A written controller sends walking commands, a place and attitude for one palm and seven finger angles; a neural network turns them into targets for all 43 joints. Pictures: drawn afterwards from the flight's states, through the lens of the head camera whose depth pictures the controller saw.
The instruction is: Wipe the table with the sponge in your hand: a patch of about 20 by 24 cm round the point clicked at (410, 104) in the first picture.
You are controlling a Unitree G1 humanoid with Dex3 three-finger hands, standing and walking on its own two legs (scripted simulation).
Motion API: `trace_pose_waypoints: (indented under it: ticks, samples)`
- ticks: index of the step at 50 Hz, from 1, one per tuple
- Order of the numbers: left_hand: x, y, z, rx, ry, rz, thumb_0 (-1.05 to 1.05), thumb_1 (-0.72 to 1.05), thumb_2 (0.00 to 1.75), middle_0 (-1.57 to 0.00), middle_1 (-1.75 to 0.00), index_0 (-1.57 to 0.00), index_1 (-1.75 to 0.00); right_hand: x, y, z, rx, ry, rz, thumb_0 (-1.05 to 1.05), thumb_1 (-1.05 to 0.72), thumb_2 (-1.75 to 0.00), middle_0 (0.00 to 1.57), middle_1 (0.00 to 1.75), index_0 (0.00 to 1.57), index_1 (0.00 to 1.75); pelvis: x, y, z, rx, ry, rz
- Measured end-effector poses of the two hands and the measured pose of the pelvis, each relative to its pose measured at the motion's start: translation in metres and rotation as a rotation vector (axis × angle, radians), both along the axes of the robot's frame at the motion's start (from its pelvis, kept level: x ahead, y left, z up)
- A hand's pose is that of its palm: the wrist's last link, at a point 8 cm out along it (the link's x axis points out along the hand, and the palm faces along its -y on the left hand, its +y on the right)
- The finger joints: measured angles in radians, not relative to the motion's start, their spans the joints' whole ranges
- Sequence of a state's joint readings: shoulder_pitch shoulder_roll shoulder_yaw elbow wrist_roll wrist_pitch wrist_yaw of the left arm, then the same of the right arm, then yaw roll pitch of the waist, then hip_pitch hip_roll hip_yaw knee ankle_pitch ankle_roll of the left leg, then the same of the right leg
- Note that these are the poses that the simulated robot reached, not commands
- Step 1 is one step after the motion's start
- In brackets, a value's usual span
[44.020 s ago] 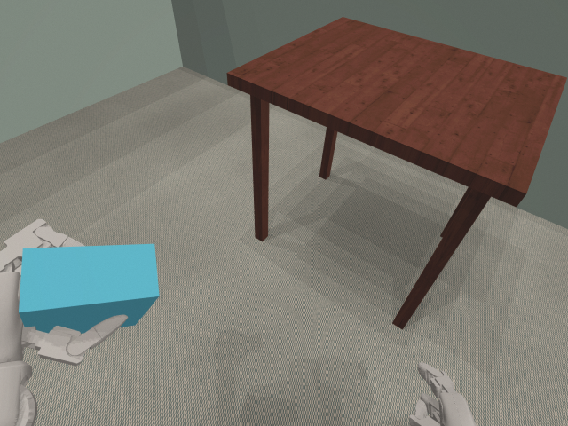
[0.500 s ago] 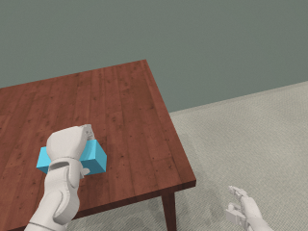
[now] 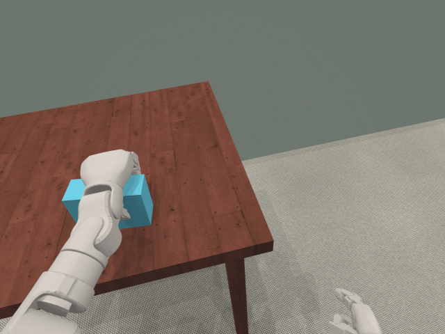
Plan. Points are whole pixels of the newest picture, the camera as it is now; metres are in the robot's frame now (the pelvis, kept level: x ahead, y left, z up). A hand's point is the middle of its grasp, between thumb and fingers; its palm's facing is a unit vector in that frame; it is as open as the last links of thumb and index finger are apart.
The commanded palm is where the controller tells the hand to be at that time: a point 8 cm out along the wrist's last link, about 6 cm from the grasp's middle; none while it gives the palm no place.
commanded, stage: wipe forward along the third lane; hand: left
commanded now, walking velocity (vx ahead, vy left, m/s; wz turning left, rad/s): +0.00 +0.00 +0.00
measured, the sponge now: (115, 209) +0.32 +0.28 +0.06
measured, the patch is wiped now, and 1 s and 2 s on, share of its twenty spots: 0.65 0.80 0.90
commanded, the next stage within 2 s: wipe back along the third lane in 1.28 s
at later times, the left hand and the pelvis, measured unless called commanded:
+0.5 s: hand (124, 173) +0.38 +0.26 +0.11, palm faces -0.10 +0.06 -0.99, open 9.6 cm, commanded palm +0.39 +0.27 +0.11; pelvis -0.04 -0.03 -0.01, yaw -1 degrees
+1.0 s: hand (123, 159) +0.42 +0.28 +0.11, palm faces -0.11 +0.03 -0.99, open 9.5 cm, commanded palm +0.43 +0.30 +0.11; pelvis -0.05 -0.02 -0.03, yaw -3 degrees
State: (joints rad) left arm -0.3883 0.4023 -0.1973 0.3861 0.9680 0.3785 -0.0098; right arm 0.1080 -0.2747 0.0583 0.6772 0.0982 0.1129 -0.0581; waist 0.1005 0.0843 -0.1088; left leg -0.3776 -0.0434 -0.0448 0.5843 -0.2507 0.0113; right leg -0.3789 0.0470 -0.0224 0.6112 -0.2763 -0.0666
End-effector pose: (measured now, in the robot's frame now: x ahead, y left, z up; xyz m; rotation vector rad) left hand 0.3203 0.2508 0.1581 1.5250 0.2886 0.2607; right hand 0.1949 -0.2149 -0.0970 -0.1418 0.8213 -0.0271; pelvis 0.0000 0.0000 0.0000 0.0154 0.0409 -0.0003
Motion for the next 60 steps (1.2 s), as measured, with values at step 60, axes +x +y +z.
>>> trace_pose_waypoints:
  ticks: [60]
  samples:
    - [0.105,0.035,0.005,0.053,0.093,-0.023,-0.02,-0.61,1.1,-0.86,-1.35,-0.9,-1.46,-0.197,-0.058,-0.047,-0.129,0.327,-0.302,0.01,-0.9,-0.9,0.2,0.3,0.2,0.3,-0.04,0.002,-0.027,-0.017,0.193,-0.052]
